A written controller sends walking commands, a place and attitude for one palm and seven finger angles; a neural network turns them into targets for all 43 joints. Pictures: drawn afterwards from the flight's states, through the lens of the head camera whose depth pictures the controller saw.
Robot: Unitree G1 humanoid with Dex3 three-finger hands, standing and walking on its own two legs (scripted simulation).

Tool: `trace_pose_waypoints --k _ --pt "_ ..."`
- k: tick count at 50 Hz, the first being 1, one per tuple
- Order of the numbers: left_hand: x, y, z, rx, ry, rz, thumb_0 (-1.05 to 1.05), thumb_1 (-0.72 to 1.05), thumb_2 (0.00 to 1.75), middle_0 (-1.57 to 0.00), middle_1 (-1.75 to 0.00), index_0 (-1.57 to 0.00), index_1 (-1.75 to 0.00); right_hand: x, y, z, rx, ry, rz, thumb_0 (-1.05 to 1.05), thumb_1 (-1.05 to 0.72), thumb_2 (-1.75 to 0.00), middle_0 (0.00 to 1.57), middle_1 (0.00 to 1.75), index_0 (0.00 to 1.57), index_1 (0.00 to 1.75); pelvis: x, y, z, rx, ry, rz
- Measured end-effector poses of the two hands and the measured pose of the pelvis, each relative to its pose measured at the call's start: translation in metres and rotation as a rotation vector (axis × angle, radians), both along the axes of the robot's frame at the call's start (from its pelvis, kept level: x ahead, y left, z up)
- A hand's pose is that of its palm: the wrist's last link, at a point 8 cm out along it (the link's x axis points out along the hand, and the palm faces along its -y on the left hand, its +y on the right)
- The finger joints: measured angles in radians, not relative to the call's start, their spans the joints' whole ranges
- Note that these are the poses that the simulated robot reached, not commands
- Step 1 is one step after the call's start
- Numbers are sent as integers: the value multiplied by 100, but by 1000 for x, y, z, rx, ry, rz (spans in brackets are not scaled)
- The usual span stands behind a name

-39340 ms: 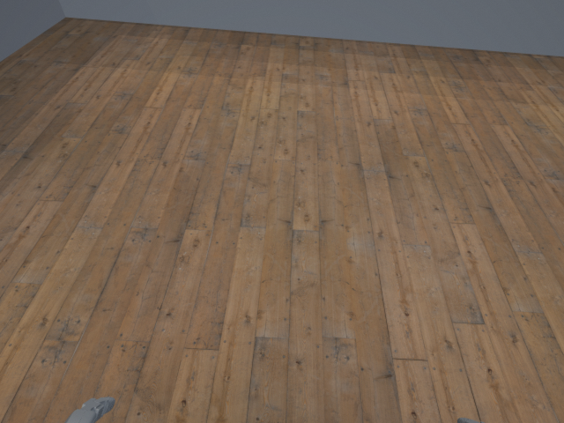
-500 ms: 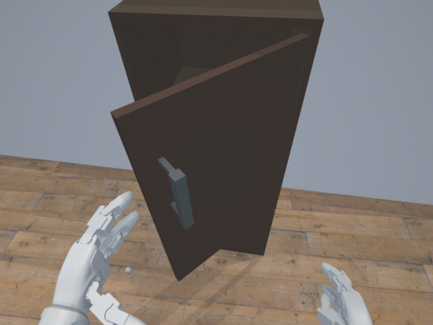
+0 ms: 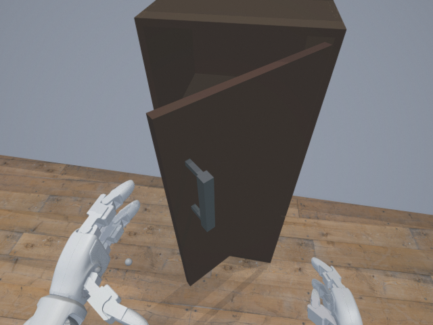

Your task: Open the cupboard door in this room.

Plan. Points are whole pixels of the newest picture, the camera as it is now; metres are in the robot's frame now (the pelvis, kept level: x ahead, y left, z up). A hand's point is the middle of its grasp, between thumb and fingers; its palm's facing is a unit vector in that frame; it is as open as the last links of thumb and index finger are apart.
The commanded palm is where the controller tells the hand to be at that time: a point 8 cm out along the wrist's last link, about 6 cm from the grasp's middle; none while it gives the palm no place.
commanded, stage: draw the hand back to the body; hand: left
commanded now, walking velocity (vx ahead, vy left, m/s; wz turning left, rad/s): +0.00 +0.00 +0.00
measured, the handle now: (200, 196) +0.31 +0.06 +0.11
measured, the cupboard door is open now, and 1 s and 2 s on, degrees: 48 48 48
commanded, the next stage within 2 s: step back with the hand held close in 1.28 s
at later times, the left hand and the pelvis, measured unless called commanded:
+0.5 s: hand (79, 246) +0.19 +0.21 +0.15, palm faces +0.29 -0.89 -0.35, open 13.9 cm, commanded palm +0.14 +0.26 +0.17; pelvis +0.01 +0.00 +0.02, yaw +0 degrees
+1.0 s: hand (50, 212) +0.21 +0.24 +0.19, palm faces +0.44 -0.80 -0.41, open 8.1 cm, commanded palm +0.16 +0.28 +0.20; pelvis +0.02 -0.02 +0.03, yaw -1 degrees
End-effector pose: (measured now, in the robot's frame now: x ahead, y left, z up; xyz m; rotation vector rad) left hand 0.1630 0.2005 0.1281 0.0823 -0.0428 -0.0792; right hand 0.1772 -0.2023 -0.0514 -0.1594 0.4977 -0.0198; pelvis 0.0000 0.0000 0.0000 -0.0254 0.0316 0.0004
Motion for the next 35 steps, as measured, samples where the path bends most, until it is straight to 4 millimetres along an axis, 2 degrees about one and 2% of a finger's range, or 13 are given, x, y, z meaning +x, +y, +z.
trace_pose_waypoints --k 5,11,14,20,25,35 --pt "-1 6 2 9 34 -12 -2 -50 30 -15 -30 -15 -30 4 1 4 -9 -3 1 1 -90 -90 20 30 20 30 3 3 3 -1 -9 -1" --pt "-5 27 12 31 24 35 -2 -47 32 -16 -30 -15 -30 10 -1 11 -21 -16 -1 2 -90 -90 20 30 20 30 5 3 7 -5 -21 2" --pt "-8 37 22 152 -1 153 -2 -42 34 -16 -30 -16 -30 12 -2 16 -44 -15 0 1 -90 -90 20 30 20 30 6 2 10 -4 -36 -4" --pt "-14 44 29 220 -11 318 -1 -26 41 -16 -30 -16 -30 12 -4 17 -61 21 -1 1 -90 -90 20 30 20 30 6 1 18 -1 -60 -6" --pt "-12 51 35 274 -14 375 -1 -9 48 -17 -30 -17 -30 9 -5 12 -63 70 -3 1 -90 -90 20 30 20 30 8 0 23 5 -77 -8" --pt "-2 66 60 346 -85 450 -1 25 63 -19 -30 -18 -30 7 -14 4 -46 131 -26 1 -90 -90 20 30 20 30 13 -7 29 11 -98 -17"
